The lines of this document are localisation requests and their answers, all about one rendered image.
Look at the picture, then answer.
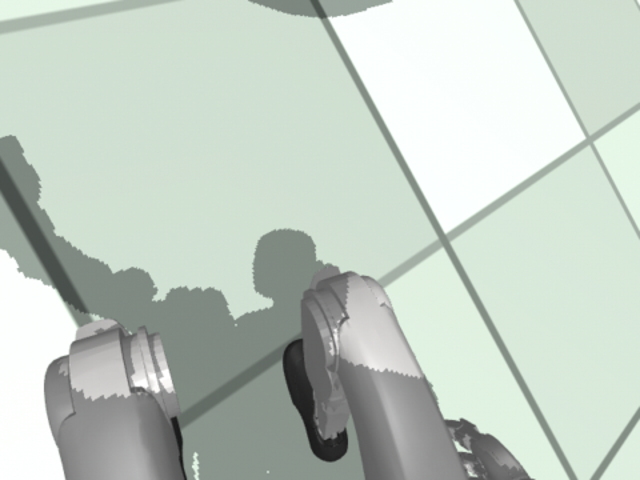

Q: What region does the right robot foot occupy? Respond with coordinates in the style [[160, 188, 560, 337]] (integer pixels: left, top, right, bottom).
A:
[[283, 339, 348, 462]]

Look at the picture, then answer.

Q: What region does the left robot foot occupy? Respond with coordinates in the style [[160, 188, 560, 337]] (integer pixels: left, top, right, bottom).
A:
[[171, 416, 187, 480]]

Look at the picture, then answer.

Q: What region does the right robot hand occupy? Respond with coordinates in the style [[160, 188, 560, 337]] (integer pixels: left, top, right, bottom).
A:
[[444, 418, 531, 480]]

